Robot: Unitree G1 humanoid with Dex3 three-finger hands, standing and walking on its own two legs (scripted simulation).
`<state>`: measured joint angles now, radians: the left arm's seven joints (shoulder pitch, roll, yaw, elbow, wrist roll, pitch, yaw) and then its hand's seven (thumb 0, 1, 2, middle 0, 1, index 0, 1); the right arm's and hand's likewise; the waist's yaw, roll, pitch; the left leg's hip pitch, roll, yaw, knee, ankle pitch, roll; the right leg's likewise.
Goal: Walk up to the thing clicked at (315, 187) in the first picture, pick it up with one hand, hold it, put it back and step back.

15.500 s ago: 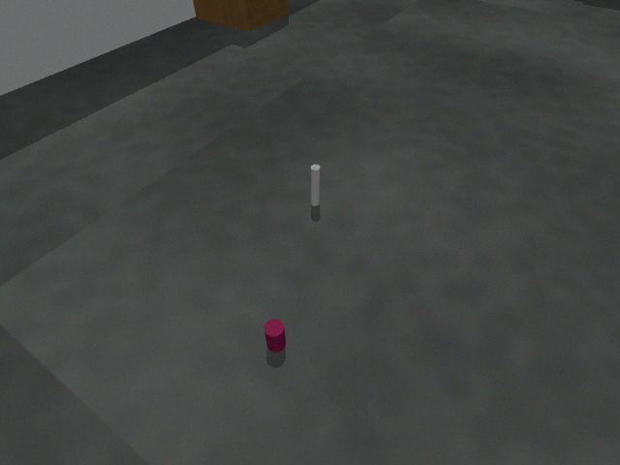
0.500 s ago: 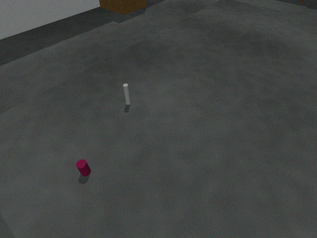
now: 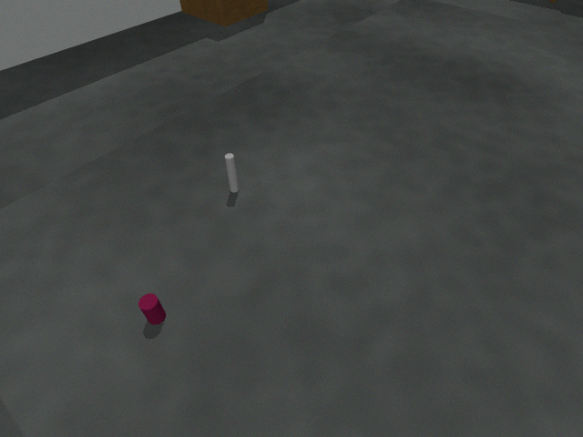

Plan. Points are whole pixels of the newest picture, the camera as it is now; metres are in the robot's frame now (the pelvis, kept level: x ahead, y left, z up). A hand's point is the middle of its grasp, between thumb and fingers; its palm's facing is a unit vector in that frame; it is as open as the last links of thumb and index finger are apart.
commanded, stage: stand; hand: left
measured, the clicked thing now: (232, 173) +1.41 +0.30 -0.67
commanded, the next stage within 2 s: walk up in 0.18 s
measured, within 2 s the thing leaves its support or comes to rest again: neither
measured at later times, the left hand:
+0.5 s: hand out of the picture +0.05 +0.35 -0.17, palm faces +0.10 -0.92 -0.38, open 7.4 cm
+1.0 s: hand (105, 317) +0.38 +0.36 -0.15, palm faces -0.05 -0.93 -0.37, open 7.4 cm
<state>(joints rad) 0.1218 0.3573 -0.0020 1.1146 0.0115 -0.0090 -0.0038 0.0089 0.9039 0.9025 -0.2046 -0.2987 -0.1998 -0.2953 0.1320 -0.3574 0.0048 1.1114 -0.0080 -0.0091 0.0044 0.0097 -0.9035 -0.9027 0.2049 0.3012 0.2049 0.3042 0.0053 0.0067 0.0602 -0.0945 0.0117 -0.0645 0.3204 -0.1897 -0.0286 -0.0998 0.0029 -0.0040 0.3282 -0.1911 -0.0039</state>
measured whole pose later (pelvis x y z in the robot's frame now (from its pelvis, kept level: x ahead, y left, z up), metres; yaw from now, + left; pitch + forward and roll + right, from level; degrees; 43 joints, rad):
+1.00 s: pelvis +0.29 +0.08 -0.02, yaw +2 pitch -2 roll +2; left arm 0.18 0.43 0.07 0.95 0.03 -0.01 -0.10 0.01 0.91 0.90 -0.20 -0.30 -0.20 -0.30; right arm 0.39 -0.40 -0.07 0.92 -0.01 -0.08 0.05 0.01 -0.90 -0.90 0.21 0.30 0.21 0.30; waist -0.04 -0.02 0.07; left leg 0.07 0.00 0.11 0.36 -0.39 -0.01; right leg -0.47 -0.10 -0.02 0.59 -0.13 -0.03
